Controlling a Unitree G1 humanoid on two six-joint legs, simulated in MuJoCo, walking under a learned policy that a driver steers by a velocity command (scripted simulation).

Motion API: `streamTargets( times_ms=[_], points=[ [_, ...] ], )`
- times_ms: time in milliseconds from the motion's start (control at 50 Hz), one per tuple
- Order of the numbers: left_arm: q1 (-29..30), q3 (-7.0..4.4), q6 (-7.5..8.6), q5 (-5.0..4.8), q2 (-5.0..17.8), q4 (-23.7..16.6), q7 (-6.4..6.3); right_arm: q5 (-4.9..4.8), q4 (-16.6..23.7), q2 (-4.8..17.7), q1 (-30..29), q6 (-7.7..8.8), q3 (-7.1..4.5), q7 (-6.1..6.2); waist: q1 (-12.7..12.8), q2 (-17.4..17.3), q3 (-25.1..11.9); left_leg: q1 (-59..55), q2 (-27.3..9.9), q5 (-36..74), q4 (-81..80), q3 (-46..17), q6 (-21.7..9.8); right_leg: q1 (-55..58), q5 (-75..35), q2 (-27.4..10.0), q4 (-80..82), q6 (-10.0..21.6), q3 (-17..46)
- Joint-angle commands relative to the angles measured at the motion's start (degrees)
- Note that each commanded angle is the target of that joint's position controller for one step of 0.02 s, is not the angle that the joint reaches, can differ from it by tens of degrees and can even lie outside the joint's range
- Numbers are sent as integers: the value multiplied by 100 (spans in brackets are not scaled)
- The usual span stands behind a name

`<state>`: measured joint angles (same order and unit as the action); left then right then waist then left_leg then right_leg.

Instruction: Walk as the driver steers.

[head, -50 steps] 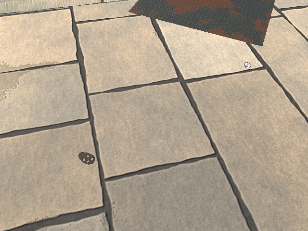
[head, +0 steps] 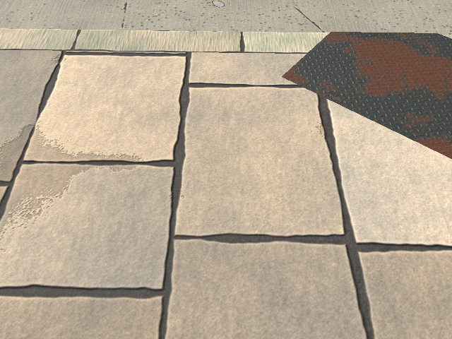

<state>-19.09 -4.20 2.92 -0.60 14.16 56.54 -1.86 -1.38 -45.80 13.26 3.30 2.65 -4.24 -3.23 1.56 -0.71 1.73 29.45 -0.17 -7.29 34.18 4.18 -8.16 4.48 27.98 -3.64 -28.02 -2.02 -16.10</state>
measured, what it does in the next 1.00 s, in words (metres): walks ahead: right foot, then left foot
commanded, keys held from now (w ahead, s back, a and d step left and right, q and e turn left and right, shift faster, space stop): w+q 0.06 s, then q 0.20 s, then e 0.74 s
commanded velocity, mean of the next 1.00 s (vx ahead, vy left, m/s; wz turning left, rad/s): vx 0.15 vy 0.00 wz -0.03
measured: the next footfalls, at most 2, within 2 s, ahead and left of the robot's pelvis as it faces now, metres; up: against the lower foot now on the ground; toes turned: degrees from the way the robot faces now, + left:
right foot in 0.44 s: +0.40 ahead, -0.07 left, +0.00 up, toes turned +13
left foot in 0.80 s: +0.31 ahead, +0.16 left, +0.00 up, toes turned -4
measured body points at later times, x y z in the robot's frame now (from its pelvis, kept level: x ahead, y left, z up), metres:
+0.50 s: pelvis +0.23 +0.01 +0.01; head +0.26 +0.01 +0.46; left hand +0.36 +0.29 -0.09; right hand +0.39 -0.24 -0.11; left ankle +0.12 +0.08 -0.69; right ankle +0.36 -0.07 -0.72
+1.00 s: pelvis +0.26 +0.05 +0.03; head +0.29 +0.07 +0.48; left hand +0.42 +0.33 -0.09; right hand +0.36 -0.24 -0.07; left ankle +0.27 +0.16 -0.71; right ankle +0.26 -0.10 -0.62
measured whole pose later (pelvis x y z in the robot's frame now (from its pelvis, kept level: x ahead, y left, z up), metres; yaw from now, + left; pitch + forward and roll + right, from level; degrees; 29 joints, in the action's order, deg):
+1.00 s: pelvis +0.26 +0.05 +0.03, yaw -6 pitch +2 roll -1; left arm -11.5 -6.4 -2.9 -1.0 19.8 41.5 -1.7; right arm 1.1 -43.0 14.1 11.6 0.2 -3.4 2.9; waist -0.6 2.8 0.7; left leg 14.0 -1.3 -13.3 25.2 1.6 -1.0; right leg -34.5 20.5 3.0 -65.4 -4.5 5.2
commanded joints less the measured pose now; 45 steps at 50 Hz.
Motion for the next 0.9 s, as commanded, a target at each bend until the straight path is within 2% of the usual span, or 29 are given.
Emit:
streamTargets(
  times_ms=[20,40,60,80,100,120,160,200,240,300,360,400,420,440,460,480,500,520,560,600,640,720,780,800,820,840,860,880,900],
  points=[
    [-217,101,243,202,102,-770,95,-39,-112,1960,1962,22,-595,168,-479,-1384,-1659,-5036,-1612,-499,-836,-3968,-1612,-4136,256,422,-4866,30,808],
    [351,57,531,-71,507,-931,196,52,-17,1583,2264,74,-469,162,-843,-900,-2299,-5455,-1937,-969,-1686,-5222,-1821,-4889,599,583,-5512,146,2074],
    [921,-7,665,-259,743,-1093,237,92,-29,1231,2038,131,-382,177,-906,-630,-1511,-4992,-1735,-554,-1740,-4313,-1452,-5377,61,245,-5361,319,2159],
    [1032,-6,705,-187,750,-1095,201,63,110,1007,1491,169,-312,176,-624,-124,-989,-4037,-1493,445,-1683,-3489,-1203,-5112,-440,-13,-4835,364,2129],
    [1021,-70,660,-18,810,-1023,140,68,262,836,990,171,-253,174,-350,135,-650,-3087,-1282,1604,-1673,-2838,-1039,-4621,-623,-169,-4394,282,2060],
    [883,-128,563,53,885,-1021,114,104,366,740,782,162,-207,204,-145,160,-576,-2485,-1138,2383,-1715,-2441,-977,-4138,-686,-259,-4187,197,2061],
    [757,-136,379,108,725,-1106,82,111,414,890,750,143,-224,263,51,133,-498,-1844,-975,3348,-1735,-2043,-927,-3774,-760,-226,-3637,9,1941],
    [967,-91,281,155,563,-1239,33,117,423,1134,873,115,-291,345,35,-21,-468,-1490,-718,3939,-1680,-1663,-818,-3665,-1257,-2,-2828,-122,1775],
    [1292,-38,239,163,460,-1365,31,51,427,1175,976,10,-313,423,-76,-240,-583,-1385,-453,3839,-1505,-1438,-573,-3456,-2003,225,-1929,-164,1715],
    [1620,12,230,93,445,-1438,137,25,409,998,1130,-123,-249,517,-325,-491,-813,-1615,-384,3110,-1351,-1365,-240,-3147,-3152,384,-869,-125,1669],
    [1777,25,282,134,526,-1460,257,130,267,750,1274,-106,-126,539,-441,-528,-786,-2039,-681,2665,-1155,-1609,-208,-3041,-3334,282,-448,46,1797],
    [1581,-19,356,171,691,-1395,304,198,212,713,1158,-54,-76,518,-298,-518,-734,-2310,-840,2818,-768,-1714,-159,-2895,-3039,256,-142,312,1799],
    [1344,-39,394,199,740,-1317,309,193,200,717,1056,-33,-58,514,-124,-449,-760,-2335,-715,2903,-418,-1613,-37,-2525,-3394,304,256,468,1727],
    [1167,-90,419,250,970,-1289,289,234,215,738,1156,8,-61,511,-121,-198,-943,-2212,-362,2670,106,-1437,186,-1889,-5044,68,283,677,2004],
    [1081,-127,405,337,1261,-1355,283,296,229,712,1604,64,-54,506,-359,475,-1355,-1516,131,1339,1057,-1241,479,-801,-6920,-580,-114,1295,2792],
    [819,-92,307,326,1066,-1329,274,250,161,727,1872,66,-24,515,-206,1237,-1878,-706,461,-996,2288,-933,887,-16,-7446,-1418,-30,2185,3826],
    [637,-23,213,160,818,-1297,283,240,296,966,1476,-15,-53,487,-25,1376,-1879,-176,536,-3025,2946,-973,1040,-9,-6583,-1631,428,2412,4604],
    [825,-31,133,54,882,-1355,282,158,353,1057,1299,-141,-104,481,-91,877,-1594,152,334,-3009,3436,-1148,1072,-319,-4845,-1553,559,2229,4748],
    [1193,-98,-41,22,1086,-1554,234,117,409,962,923,-371,-128,522,-117,356,-835,398,200,-2571,3492,-1070,1084,-1421,-2766,-1226,1010,1825,4448],
    [1426,-128,-195,72,1075,-1665,156,135,439,745,867,-426,-95,575,-240,578,-564,-63,169,-2108,2414,-882,1050,-2182,-1628,-667,1297,1431,3959],
    [1345,-170,-283,92,1055,-1704,89,144,394,561,905,-368,-53,604,-208,909,-714,-517,318,-1872,1665,-720,1087,-2307,-1559,-382,1322,1344,3718],
    [1190,-250,-342,13,1115,-1776,17,101,397,633,874,-267,-61,578,-131,1073,-996,-979,375,-1323,563,-805,1061,-2108,-1383,-422,1267,1325,4022],
    [1248,-262,-436,-61,1097,-1866,-37,93,297,710,1178,-203,-113,505,-344,1054,-883,-1744,380,-643,-718,-659,842,-2473,-832,-195,1103,1038,4062],
    [1143,-232,-454,-70,988,-1875,-53,140,286,926,1347,-193,-182,509,-386,844,-860,-2263,-68,-622,-1125,-936,645,-2932,-435,29,783,787,3888],
    [1147,-165,-439,-56,706,-1991,-36,309,333,1422,1474,-213,-294,546,-335,-294,-774,-2686,-1348,-998,-1622,-2227,89,-3933,155,611,-505,456,3120],
    [1224,-200,-344,-51,759,-2183,-1,513,419,1607,1120,-210,-338,515,-219,-1655,-544,-2015,-2306,-359,-2090,-3539,-631,-4423,574,1071,-1920,247,2322],
    [1007,-330,-314,9,1159,-2015,19,521,643,1236,689,-151,-227,553,-86,-1087,-523,-1829,-2231,33,-1996,-3210,-697,-4254,315,755,-2974,125,2581],
    [703,-390,-366,-19,1233,-1819,27,404,730,987,316,-120,-161,583,105,-712,-475,-1751,-1855,304,-1835,-2531,-392,-4191,-36,767,-3400,68,2518],
    [489,-378,-451,-1,1117,-1665,-11,284,798,881,141,-105,-121,593,152,-549,-460,-1850,-1549,431,-1720,-2047,-172,-4214,-321,737,-3766,-34,2419]
  ],
)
